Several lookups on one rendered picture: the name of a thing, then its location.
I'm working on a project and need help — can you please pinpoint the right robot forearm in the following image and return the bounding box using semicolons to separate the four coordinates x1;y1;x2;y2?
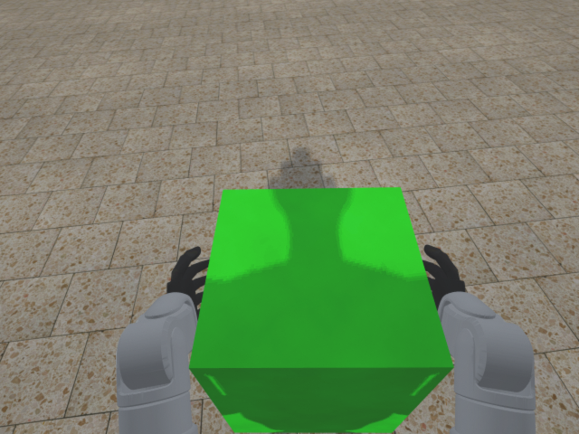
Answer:
438;291;536;434

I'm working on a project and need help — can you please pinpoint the robot right hand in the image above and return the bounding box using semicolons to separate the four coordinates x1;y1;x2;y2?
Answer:
422;245;465;311

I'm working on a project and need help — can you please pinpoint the robot left hand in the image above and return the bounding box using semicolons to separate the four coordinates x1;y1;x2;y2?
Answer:
166;247;209;322

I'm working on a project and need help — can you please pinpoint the left robot forearm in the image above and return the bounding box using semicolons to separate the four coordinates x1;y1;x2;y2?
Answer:
116;292;198;434

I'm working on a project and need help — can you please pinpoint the carton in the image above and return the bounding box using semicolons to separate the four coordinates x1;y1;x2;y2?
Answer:
189;187;454;433

